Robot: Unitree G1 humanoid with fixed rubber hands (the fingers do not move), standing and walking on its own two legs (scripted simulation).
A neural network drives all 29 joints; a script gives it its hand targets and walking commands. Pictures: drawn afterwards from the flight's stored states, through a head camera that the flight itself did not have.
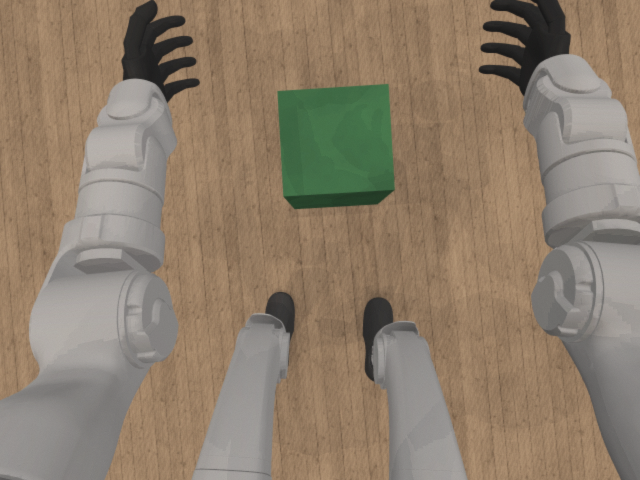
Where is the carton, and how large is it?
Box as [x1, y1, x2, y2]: [277, 84, 394, 208]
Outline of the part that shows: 388,84 277,91 283,196 294,208 374,204 378,203 394,189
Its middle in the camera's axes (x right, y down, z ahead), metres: +0.03 -0.19 +0.85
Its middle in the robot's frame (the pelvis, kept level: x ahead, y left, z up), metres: +0.56 +0.02 -0.53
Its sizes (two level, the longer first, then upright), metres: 0.210 0.200 0.250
